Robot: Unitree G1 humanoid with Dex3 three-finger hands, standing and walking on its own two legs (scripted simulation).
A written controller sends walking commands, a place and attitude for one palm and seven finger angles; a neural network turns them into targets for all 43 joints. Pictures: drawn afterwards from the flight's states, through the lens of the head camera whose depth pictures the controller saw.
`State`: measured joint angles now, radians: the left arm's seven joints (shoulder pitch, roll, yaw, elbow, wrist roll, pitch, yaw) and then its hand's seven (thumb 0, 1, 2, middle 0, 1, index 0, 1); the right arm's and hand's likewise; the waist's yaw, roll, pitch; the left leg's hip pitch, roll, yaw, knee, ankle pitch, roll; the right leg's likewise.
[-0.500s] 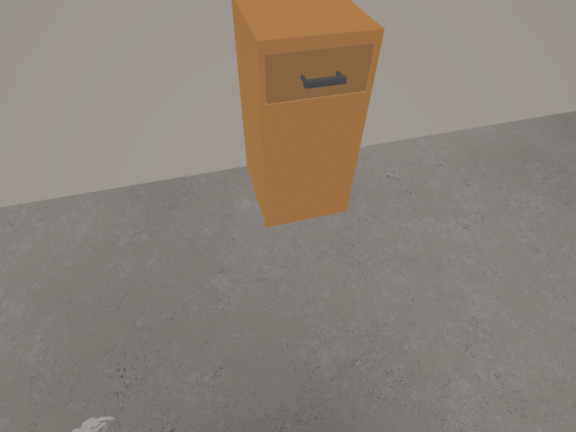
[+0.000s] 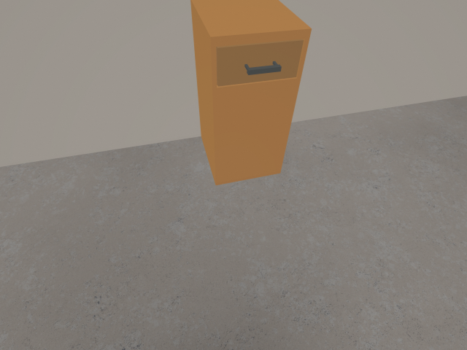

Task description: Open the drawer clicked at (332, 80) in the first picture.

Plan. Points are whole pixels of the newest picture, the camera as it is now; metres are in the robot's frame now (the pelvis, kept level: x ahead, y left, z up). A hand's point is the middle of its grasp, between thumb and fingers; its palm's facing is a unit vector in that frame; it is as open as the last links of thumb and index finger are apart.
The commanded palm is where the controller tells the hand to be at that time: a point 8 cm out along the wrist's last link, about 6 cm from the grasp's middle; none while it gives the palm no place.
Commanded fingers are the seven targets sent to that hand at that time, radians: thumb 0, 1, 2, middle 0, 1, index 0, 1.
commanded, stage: stand and wait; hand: left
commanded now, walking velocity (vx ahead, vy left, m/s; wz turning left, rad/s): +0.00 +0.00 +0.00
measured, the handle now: (262, 67) +1.13 -0.05 -0.06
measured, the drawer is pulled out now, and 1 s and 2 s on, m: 0.00 0.00 0.00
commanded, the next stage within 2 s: look at it before walking up in 0.46 s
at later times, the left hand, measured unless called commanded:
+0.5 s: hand out of the picture +0.06 +0.24 -0.16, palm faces -0.04 -0.95 -0.32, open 7.4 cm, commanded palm none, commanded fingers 0.00 0.90 0.90 -0.20 -0.30 -0.20 -0.30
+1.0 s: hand out of the picture +0.06 +0.24 -0.15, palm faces -0.03 -0.94 -0.33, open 7.4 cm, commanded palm none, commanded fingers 0.00 0.90 0.90 -0.20 -0.30 -0.20 -0.30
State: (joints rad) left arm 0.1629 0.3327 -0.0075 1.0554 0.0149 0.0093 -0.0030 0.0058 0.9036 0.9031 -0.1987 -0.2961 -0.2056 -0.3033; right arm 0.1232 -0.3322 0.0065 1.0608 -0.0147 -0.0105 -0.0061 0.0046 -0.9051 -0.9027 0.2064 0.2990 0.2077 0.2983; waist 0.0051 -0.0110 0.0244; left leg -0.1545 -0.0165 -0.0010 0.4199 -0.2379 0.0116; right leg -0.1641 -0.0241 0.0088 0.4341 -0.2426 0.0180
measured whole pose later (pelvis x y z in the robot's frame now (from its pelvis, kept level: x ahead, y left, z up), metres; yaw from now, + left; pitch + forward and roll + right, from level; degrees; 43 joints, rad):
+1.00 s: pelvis -0.01 -0.01 +0.00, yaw +0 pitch -2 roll +0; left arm 0.15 0.34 -0.01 1.09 0.02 0.00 0.00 0.01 0.90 0.90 -0.20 -0.30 -0.20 -0.30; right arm 0.12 -0.33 0.01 1.11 -0.01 -0.02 0.00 0.00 -0.91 -0.90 0.21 0.30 0.21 0.30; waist 0.00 -0.01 0.02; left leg -0.14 -0.01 0.00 0.36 -0.19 0.00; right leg -0.15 -0.02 0.01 0.38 -0.20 0.01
